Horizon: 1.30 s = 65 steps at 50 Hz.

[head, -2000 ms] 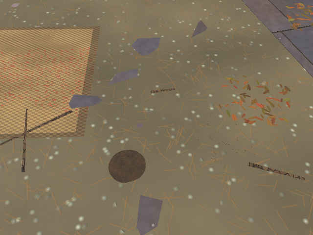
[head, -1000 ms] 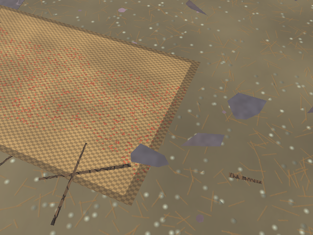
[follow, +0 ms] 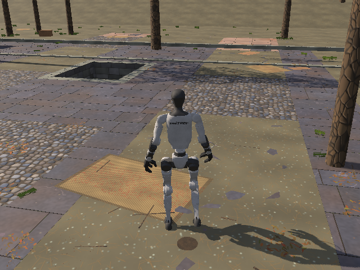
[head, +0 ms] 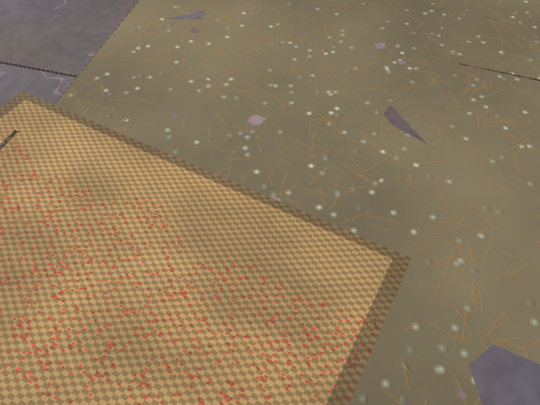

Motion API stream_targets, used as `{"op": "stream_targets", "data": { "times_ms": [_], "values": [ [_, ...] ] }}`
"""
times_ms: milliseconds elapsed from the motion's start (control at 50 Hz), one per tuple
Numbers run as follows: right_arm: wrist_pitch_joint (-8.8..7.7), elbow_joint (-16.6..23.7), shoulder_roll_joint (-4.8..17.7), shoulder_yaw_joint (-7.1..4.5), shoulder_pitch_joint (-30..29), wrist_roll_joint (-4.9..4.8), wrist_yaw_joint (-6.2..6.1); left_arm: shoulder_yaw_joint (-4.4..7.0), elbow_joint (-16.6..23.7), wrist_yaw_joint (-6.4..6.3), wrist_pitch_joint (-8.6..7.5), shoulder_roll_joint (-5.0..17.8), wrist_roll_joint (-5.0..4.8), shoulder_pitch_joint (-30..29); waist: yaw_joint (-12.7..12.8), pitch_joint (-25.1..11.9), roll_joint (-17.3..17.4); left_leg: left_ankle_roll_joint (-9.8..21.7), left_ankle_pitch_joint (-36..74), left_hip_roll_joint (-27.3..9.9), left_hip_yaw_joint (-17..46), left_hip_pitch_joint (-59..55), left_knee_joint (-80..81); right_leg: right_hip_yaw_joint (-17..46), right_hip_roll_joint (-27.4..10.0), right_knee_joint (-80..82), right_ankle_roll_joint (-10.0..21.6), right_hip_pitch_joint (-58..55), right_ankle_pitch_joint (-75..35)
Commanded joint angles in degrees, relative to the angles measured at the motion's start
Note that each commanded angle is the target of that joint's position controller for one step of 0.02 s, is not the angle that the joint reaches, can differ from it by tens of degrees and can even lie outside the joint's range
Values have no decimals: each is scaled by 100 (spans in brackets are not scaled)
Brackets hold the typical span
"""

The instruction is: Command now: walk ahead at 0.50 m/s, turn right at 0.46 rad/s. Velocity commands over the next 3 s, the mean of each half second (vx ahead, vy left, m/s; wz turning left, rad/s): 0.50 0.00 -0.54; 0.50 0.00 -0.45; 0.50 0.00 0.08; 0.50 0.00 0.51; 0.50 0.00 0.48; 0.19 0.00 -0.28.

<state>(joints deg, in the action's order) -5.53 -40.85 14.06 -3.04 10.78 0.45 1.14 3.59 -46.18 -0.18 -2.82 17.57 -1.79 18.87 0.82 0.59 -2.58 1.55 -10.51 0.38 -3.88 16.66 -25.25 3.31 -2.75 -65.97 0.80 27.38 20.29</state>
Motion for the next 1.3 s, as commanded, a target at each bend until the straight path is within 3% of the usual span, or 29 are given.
{"op": "stream_targets", "data": {
  "times_ms": [20, 80, 180, 280, 320, 360, 380, 400, 420, 440, 460, 480, 500, 560, 660, 760, 820, 860, 880, 900, 920, 940, 960, 980, 1000, 1040, 1160, 1240, 1300],
  "values": [
    [-134, 122, 573, -186, 54, 16, -19, 105, 470, 20, 60, 228, -1, 3, -33, -88, 887, 934, 712, -1556, 1288, -898, 1586, 275, -498, -94, -81, 1115, -539],
    [-167, -61, 751, -263, 151, 30, -74, 94, 657, 30, 119, 159, 48, -330, -42, 60, 630, 993, 1311, -1602, 719, -950, 1716, 334, -526, 445, -175, 1423, -1109],
    [-73, -260, 1026, -332, 350, -14, -154, 7, 945, 212, 65, 30, 63, -1196, -341, 279, 511, 817, 1414, -1513, -145, -1173, 1747, -88, -422, 2016, -74, 1216, -2227],
    [97, -472, 1281, -419, 644, -162, -166, 24, 1341, 356, 84, 145, 54, -1810, -462, 455, 551, 619, 1933, -1761, -494, -1977, 1347, -490, -258, 2766, 248, 1192, -1555],
    [172, -467, 1465, -467, 574, -209, -191, 123, 1380, 367, 116, 325, 74, -1540, -206, 144, 750, 489, 3795, -1741, -698, -2140, 572, -841, 114, 2841, 481, 503, -952],
    [245, -430, 1413, -427, 494, -236, -227, 433, 990, 284, 155, 837, 51, 22, 652, -715, 616, 200, 4539, -1390, -998, -1482, -1590, -1020, 675, 3316, 858, -1758, -1197],
    [201, -293, 1007, -271, 664, -17, -227, 616, 841, 148, 216, 1415, 26, 781, 810, -1223, -381, -100, 1847, -1054, -1016, 156, -3542, 601, -339, 3409, 1255, -3491, -1468],
    [15, 31, 383, -57, 1044, 82, -154, 592, 1010, 174, 118, 1841, 33, 436, 117, -1889, -1373, -364, -2498, 142, 60, 2314, -5169, 4015, -1527, 4385, 2324, -4835, -116],
    [-162, 84, 982, -165, 291, -169, -85, 454, 1082, 229, 27, 1291, 49, 563, 624, -1985, -520, -245, -2251, -58, 940, 2906, -5543, 4245, -1617, 4954, 2164, -4831, 235],
    [-245, 218, 1088, -191, -51, -305, -59, 371, 1026, 239, -47, 1035, 80, 359, 547, -1175, -372, -112, -1672, -279, 854, 3241, -5305, 3420, -1463, 4970, 1921, -4228, -186],
    [-276, 151, 1012, -167, -55, -197, -107, 315, 1067, 230, -72, 870, 63, 8, 284, -768, 106, -71, -1187, -537, 858, 2941, -4832, 2731, -1194, 4924, 1716, -3389, -792],
    [-259, 90, 1039, -203, -11, -55, -148, 264, 1143, 210, -68, 709, 100, -354, 50, -522, 149, -109, -896, -692, 860, 2516, -4363, 2218, -973, 4965, 1586, -2658, -1411],
    [-188, 64, 1058, -230, 102, -21, -138, 215, 1244, 184, -70, 587, 165, -545, -125, -470, 48, -137, -695, -784, 902, 2148, -4169, 1958, -820, 5099, 1550, -2226, -1774],
    [-20, 89, 862, -201, 76, 51, -144, 236, 1199, 100, -120, 672, 138, -499, -219, -365, 47, -384, -314, -692, 759, 1917, -3544, 1510, -636, 5292, 1630, -1645, -2572],
    [-25, 367, 591, -77, -993, 27, -99, 273, 982, -49, -68, 791, 73, -61, 153, -86, -154, -550, 1317, -323, 709, 1773, -1468, 1109, -245, 5237, 1268, -1417, -2107],
    [-143, 530, 724, -84, -1512, -70, 53, 271, 744, -85, -16, 758, 34, 320, 363, 4, -269, -397, 1589, -133, 793, 1432, -459, 1563, -497, 4867, 1139, -1868, -1598],
    [-211, 496, 858, -143, -1273, -62, 95, 268, 641, -105, 32, 727, 73, 340, 233, 12, -475, -140, 949, -119, 722, 1135, -266, 1842, -720, 4481, 1033, -2317, -2056],
    [-258, 274, 1081, -276, -370, 3, 43, 202, 679, -78, 54, 550, 99, 213, -236, -490, -444, 206, 900, -103, 581, -243, 8, 1592, -321, 3473, 800, -2256, -3182],
    [-264, 187, 1359, -345, 525, 76, 9, 98, 795, -71, 47, 340, 184, 190, -618, -1327, 53, 595, 946, -950, 1467, -1753, -194, 1224, 12, 1964, 591, -1539, -2437],
    [-189, -93, 1787, -485, 1182, 81, 44, -1, 793, -68, -17, -13, 24, 1076, -350, -2007, 1931, 1578, -297, -2090, 4052, -3692, 246, 610, 910, -10, 111, 611, 383],
    [-174, -126, 1278, -363, 1231, -121, 91, 34, 701, -77, -60, 407, -21, 991, -485, -1705, 1664, 1548, -1681, -2248, 4942, -3652, 782, 897, 694, -737, 87, 1461, 1221],
    [-145, -75, 970, -271, 917, -142, 69, 119, 789, -63, -74, 718, -35, 292, -600, -874, 1044, 1309, -1792, -2049, 4163, -2938, 890, 872, 455, -923, 98, 1732, 748],
    [-98, -4, 894, -220, 585, -65, 53, 101, 905, -69, -86, 684, 29, -165, -501, -461, 588, 1156, -1268, -1812, 3469, -2221, 968, 590, 218, -771, 102, 1603, 344],
    [-71, -25, 794, -178, 398, -25, 47, 106, 992, -50, -120, 615, 119, -435, -388, -107, 483, 1159, -655, -1610, 3024, -1637, 1114, 471, 40, -404, 90, 1535, 56],
    [-84, -31, 703, -130, 315, 23, 33, 115, 997, -25, -128, 542, 144, -409, -229, -88, 633, 1095, -170, -1427, 2679, -1317, 1216, 415, -148, -109, 93, 1246, -161],
    [-101, -94, 671, -111, 344, -17, 29, 76, 943, 6, -109, 335, 117, -262, -123, -145, 826, 1126, 427, -1241, 2236, -1082, 1392, 239, -233, 294, 36, 982, -253],
    [-37, -346, 1068, -186, 669, -125, -48, -71, 1190, 52, -151, 29, 156, -1215, -369, 38, 672, 1086, 1294, -1102, 1300, -966, 1698, -86, -284, 2242, -137, 969, -1660],
    [54, -576, 1108, -164, 1150, -190, -54, -81, 1372, 144, -217, 30, 98, -1937, -624, 195, 649, 976, 1317, -1101, 1173, -1008, 1543, -223, -46, 3181, -152, 523, -2288],
    [160, -661, 1209, -191, 1278, -214, -94, -25, 1484, 227, -297, 174, 76, -2131, -535, 254, 721, 883, 1349, -1316, 1481, -1360, 1214, -140, 75, 3636, -38, 337, -1935]
  ]
}}
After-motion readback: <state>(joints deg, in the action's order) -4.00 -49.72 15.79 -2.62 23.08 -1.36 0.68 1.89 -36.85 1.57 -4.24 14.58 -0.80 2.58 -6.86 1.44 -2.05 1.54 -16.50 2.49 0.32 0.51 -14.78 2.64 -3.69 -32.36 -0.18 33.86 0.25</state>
